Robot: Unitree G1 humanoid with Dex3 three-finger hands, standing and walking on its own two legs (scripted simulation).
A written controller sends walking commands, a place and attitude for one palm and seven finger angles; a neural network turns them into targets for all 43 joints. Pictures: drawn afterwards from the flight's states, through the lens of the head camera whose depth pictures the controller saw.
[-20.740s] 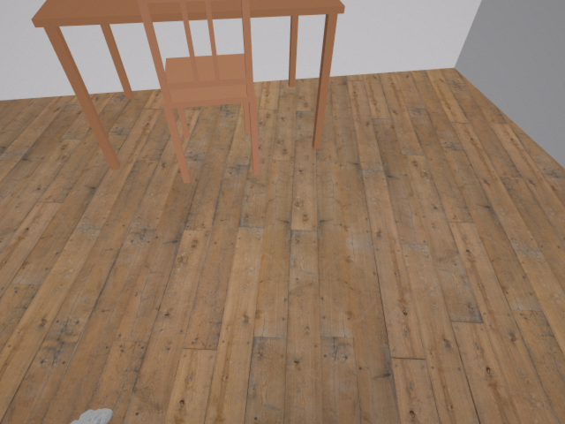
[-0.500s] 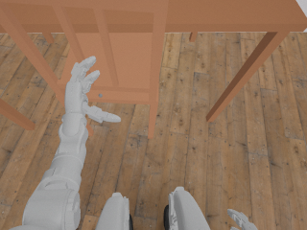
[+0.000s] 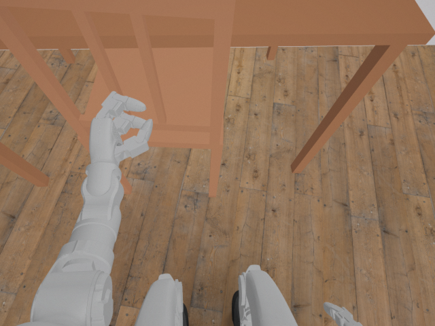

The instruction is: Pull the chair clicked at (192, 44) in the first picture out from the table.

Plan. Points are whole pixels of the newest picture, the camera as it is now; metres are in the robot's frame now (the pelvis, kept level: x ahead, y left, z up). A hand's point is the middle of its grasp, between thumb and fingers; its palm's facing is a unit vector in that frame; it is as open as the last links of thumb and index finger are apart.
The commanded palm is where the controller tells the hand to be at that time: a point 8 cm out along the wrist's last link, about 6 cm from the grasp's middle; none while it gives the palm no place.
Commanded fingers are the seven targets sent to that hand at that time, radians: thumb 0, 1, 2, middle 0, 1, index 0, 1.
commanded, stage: hook a spindle and tug to test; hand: left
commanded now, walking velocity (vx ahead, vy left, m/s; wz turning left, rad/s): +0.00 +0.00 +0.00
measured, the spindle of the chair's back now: (109, 76) +0.58 +0.19 +0.04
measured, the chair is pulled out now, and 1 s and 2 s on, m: -0.09 -0.09 -0.09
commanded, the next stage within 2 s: open the thumb and straighten the fingers in 0.66 s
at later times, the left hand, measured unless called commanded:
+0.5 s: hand (145, 150) +0.42 +0.11 +0.02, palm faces +0.01 -1.00 -0.05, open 4.4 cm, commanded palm +0.39 +0.17 +0.02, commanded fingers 0.00 0.90 0.90 -0.50 -1.45 -0.50 -1.45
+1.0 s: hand (145, 156) +0.41 +0.11 +0.02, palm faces -0.02 -1.00 -0.08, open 7.2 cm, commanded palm +0.39 +0.17 +0.02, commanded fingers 0.00 -0.55 0.20 -0.43 -1.23 -0.43 -1.23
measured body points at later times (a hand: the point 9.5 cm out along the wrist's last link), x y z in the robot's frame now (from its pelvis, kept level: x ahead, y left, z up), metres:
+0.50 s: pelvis +0.00 +0.00 +0.00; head +0.13 +0.00 +0.43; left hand +0.42 +0.17 +0.03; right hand +0.10 -0.25 -0.12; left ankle +0.02 +0.11 -0.62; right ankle +0.04 -0.12 -0.62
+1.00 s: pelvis +0.00 -0.01 +0.00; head +0.13 -0.01 +0.43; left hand +0.41 +0.17 +0.02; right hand +0.11 -0.26 -0.12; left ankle +0.02 +0.11 -0.62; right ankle +0.04 -0.12 -0.62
